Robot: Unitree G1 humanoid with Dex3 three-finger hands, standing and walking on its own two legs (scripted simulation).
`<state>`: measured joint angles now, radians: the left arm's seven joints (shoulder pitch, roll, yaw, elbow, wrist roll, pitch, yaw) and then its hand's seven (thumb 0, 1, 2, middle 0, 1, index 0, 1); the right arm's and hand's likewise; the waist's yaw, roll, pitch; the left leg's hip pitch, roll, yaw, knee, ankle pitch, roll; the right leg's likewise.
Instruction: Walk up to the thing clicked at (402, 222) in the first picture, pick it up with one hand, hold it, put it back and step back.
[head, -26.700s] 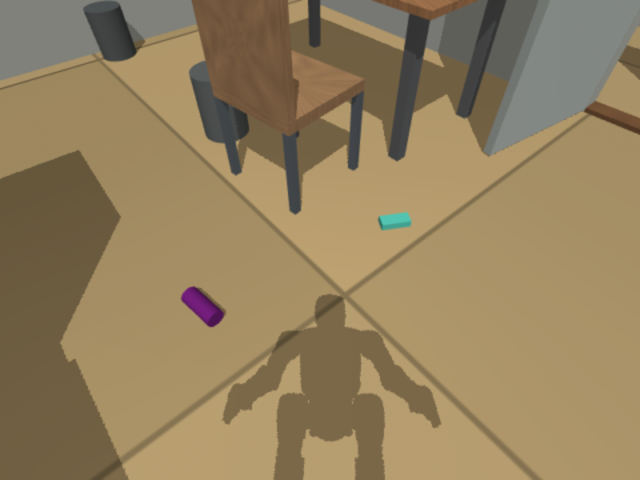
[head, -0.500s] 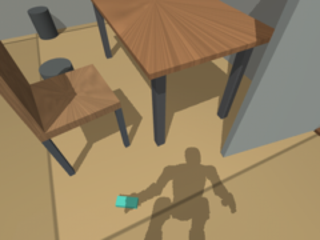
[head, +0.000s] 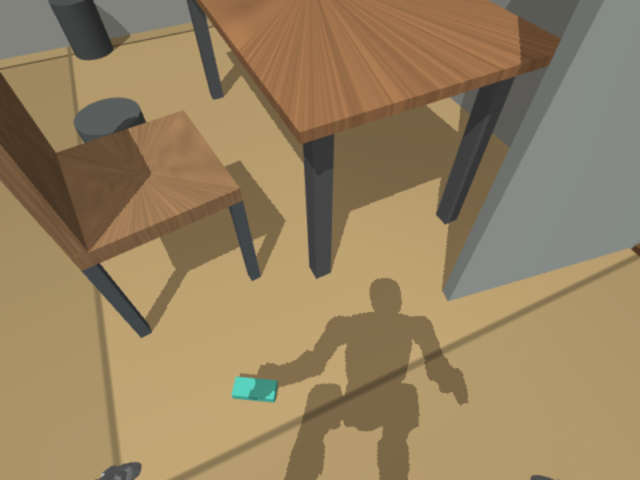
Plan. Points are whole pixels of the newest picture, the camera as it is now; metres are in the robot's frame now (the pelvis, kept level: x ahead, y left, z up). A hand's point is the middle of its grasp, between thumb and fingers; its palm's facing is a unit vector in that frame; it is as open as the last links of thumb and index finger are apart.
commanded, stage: rise first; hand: left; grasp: from above
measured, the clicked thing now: (255, 389) +0.45 +0.23 -0.76
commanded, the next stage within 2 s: none
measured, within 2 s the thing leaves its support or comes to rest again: neither
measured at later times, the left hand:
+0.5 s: hand out of the picture +0.14 +0.26 -0.21, palm faces -0.10 -0.90 -0.41, open 13.7 cm
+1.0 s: hand out of the picture +0.13 +0.27 -0.26, palm faces -0.25 -0.82 -0.51, open 14.0 cm
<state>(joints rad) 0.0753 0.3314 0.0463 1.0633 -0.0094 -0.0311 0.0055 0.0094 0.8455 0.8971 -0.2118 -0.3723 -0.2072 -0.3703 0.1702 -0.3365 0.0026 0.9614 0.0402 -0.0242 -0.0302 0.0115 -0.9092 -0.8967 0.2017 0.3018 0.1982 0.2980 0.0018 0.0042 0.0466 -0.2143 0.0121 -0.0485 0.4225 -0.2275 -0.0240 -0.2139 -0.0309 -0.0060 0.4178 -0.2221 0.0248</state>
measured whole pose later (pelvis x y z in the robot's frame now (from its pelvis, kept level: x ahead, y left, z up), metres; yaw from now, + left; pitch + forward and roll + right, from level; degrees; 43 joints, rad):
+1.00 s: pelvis -0.02 +0.01 -0.13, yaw -1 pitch +23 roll -2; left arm 0.25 0.36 0.12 0.40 0.30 0.21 -0.01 0.00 -0.52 0.93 -0.15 -0.99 -0.15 -1.00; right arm 0.18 -0.24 -0.02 0.52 0.00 -0.17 -0.02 0.02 -0.92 -0.90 0.20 0.30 0.20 0.30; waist -0.03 0.01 -0.16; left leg -1.14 0.01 -0.08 1.35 -0.60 -0.03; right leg -1.13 -0.01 -0.01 1.30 -0.57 0.03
